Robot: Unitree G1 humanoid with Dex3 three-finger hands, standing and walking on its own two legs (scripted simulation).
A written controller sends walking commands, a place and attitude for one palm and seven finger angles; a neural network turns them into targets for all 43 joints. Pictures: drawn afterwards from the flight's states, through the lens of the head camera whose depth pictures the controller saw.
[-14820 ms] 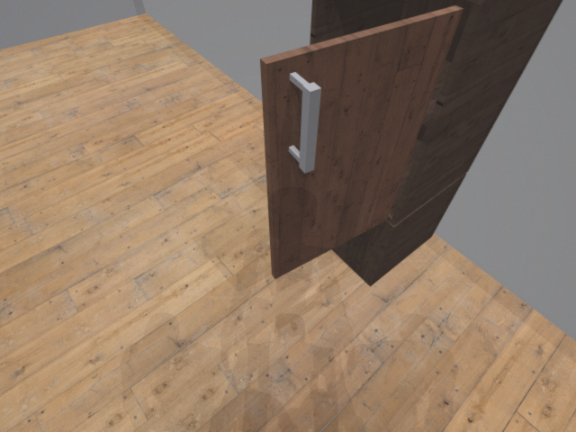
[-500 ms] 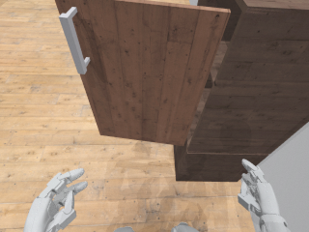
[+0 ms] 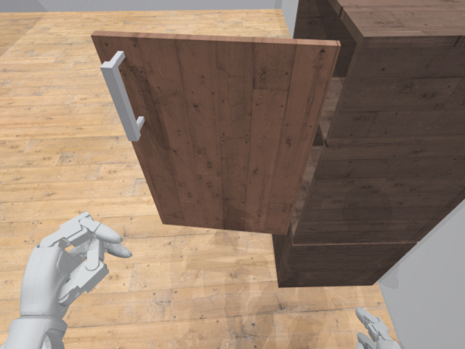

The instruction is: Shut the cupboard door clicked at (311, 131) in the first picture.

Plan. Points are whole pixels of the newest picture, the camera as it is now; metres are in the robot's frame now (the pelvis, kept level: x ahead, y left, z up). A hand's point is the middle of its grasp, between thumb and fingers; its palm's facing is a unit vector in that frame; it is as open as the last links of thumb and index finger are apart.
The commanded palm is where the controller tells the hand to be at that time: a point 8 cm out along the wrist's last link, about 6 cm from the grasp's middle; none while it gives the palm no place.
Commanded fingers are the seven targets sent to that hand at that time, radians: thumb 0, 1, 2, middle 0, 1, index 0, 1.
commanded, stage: raise the hand and make a fist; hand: left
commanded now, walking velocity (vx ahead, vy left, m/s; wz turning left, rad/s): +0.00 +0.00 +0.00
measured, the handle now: (127, 98) +0.48 +0.23 +0.18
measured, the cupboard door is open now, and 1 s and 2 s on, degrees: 83 83 83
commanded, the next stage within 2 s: bring the fist close to the handle in 0.94 s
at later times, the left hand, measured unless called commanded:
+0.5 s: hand (96, 224) +0.24 +0.20 +0.16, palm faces +0.00 -1.00 -0.10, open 3.1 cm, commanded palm +0.21 +0.25 +0.18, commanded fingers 0.00 0.90 0.90 -1.30 -1.50 -1.30 -1.50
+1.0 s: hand (91, 214) +0.23 +0.19 +0.19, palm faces +0.08 -0.99 -0.08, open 3.1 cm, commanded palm +0.20 +0.23 +0.18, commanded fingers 0.00 0.90 0.90 -1.30 -1.50 -1.30 -1.50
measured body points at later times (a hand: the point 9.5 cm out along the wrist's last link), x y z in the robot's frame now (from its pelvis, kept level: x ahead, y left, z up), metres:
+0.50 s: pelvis +0.01 +0.01 +0.02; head -0.01 -0.01 +0.47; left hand +0.23 +0.25 +0.17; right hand +0.21 -0.19 -0.04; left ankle -0.04 +0.08 -0.71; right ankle +0.04 -0.10 -0.71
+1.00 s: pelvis +0.00 -0.01 +0.03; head -0.03 -0.03 +0.48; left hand +0.22 +0.24 +0.20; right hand +0.19 -0.23 -0.04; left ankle -0.04 +0.08 -0.71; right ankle +0.04 -0.10 -0.71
